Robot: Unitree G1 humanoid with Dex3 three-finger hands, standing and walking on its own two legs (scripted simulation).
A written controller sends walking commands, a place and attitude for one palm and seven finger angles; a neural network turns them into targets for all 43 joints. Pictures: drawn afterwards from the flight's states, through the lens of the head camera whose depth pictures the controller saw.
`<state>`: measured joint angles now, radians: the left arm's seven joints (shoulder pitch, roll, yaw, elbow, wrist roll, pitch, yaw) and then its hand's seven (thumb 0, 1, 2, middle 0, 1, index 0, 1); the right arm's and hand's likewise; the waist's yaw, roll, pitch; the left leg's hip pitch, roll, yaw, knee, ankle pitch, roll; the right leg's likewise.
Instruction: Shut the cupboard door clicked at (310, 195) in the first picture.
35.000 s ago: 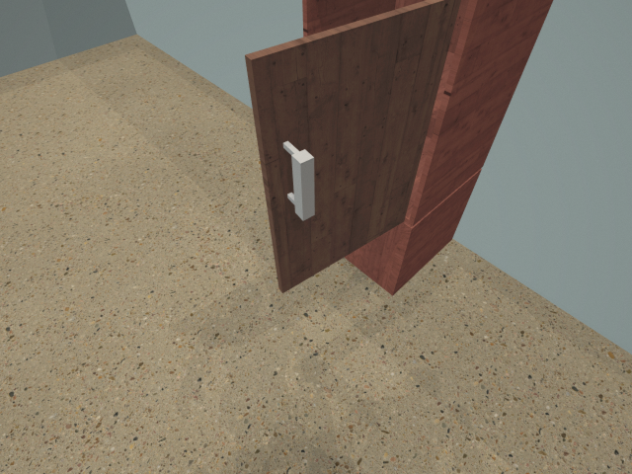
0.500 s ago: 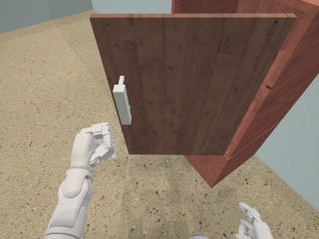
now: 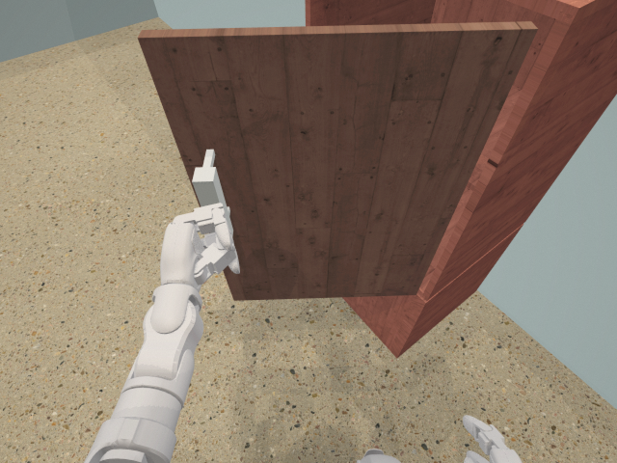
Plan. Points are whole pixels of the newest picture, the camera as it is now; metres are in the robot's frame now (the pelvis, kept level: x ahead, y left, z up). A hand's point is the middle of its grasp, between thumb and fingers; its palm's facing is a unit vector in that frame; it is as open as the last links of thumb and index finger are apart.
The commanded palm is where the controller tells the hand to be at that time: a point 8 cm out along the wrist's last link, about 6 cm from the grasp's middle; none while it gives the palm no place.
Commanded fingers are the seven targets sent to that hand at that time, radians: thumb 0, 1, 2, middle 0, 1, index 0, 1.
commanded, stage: bring the fist close to the handle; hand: left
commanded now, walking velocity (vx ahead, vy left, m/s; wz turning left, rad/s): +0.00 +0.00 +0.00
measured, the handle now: (217, 197) +0.46 +0.14 +0.07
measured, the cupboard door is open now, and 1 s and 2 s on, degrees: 55 45 35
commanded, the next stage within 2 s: push the door shut along its arc in 0.26 s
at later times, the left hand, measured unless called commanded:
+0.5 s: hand (231, 246) +0.38 +0.11 +0.07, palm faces +0.01 -1.00 -0.02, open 3.1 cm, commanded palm +0.36 +0.17 +0.07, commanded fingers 0.00 0.90 0.90 -1.30 -1.50 -1.30 -1.50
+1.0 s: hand (236, 210) +0.44 +0.11 +0.07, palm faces -0.13 -0.99 -0.02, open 3.3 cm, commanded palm +0.43 +0.15 +0.07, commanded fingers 0.00 0.90 0.90 -1.30 -1.50 -1.30 -1.50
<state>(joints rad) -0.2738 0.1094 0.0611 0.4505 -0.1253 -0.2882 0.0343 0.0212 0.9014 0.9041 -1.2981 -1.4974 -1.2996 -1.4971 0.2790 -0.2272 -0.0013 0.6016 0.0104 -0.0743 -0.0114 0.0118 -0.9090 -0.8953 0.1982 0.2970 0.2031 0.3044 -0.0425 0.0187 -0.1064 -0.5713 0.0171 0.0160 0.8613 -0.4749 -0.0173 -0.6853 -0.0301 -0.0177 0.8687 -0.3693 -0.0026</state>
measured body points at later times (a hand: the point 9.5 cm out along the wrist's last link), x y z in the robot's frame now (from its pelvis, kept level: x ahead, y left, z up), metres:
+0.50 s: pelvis -0.01 +0.00 +0.00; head +0.04 -0.01 +0.45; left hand +0.37 +0.16 +0.07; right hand +0.12 -0.25 -0.11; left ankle -0.03 +0.13 -0.70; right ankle +0.03 -0.12 -0.70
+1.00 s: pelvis -0.02 +0.01 -0.01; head +0.06 +0.01 +0.43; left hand +0.44 +0.17 +0.08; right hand +0.04 -0.25 -0.13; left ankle -0.03 +0.13 -0.70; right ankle +0.03 -0.12 -0.70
